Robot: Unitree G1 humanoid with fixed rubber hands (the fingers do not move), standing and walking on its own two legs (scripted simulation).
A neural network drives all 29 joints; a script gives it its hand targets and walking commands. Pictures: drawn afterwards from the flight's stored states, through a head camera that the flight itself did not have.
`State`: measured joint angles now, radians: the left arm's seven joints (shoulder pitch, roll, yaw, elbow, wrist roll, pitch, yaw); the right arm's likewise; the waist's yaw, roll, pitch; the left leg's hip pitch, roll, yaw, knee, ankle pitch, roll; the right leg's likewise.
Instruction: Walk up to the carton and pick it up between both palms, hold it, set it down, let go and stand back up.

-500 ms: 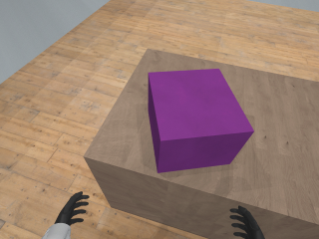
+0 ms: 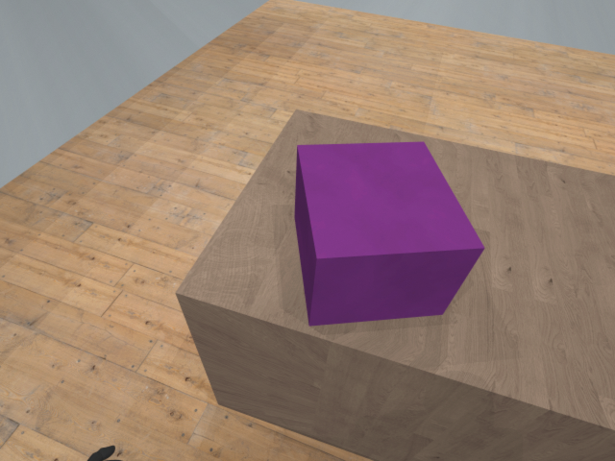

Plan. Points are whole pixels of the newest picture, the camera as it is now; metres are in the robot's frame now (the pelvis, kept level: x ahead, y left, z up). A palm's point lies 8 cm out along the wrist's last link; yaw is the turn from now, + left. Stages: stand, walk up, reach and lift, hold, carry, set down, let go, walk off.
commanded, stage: stand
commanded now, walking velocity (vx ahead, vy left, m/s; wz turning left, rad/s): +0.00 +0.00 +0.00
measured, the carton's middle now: (369, 229) +0.51 -0.10 -0.03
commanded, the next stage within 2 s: none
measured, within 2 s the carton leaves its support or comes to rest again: neither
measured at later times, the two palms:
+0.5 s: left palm out of the picture +0.07 +0.31 -0.12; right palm out of the picture +0.08 -0.30 -0.11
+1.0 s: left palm out of the picture +0.10 +0.31 -0.11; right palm out of the picture +0.10 -0.30 -0.10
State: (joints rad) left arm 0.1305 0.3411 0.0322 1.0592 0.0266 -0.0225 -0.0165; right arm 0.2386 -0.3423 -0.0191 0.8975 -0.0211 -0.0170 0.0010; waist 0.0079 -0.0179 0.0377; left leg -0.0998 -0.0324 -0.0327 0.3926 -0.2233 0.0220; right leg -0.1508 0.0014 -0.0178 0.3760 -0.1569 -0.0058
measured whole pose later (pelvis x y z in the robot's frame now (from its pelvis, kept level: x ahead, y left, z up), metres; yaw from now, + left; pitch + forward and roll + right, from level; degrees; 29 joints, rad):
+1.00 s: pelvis +0.02 +0.01 +0.00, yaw +1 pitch -3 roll +0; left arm 0.06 0.36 0.02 1.15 0.02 -0.01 0.00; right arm 0.15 -0.37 -0.02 1.04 -0.01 -0.02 -0.02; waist 0.01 0.00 0.05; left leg -0.05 -0.05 -0.05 0.32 -0.21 0.03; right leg -0.11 -0.02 -0.01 0.33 -0.17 0.01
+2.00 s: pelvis +0.02 +0.01 +0.00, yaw +1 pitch -3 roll +0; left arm 0.07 0.35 0.03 1.13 0.01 -0.01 -0.01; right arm 0.13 -0.36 -0.02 1.04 -0.02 -0.02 -0.02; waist 0.01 0.00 0.06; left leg -0.05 -0.05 -0.05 0.31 -0.21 0.03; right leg -0.11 -0.01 0.00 0.32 -0.16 0.01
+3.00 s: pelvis +0.02 +0.00 +0.00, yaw +1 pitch -2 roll +0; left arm 0.07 0.36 0.02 1.12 0.01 -0.01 -0.01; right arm 0.12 -0.36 -0.02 1.05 -0.02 -0.02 -0.01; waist 0.01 0.00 0.07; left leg -0.06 -0.04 -0.05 0.31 -0.21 0.02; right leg -0.12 0.00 0.01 0.33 -0.16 0.00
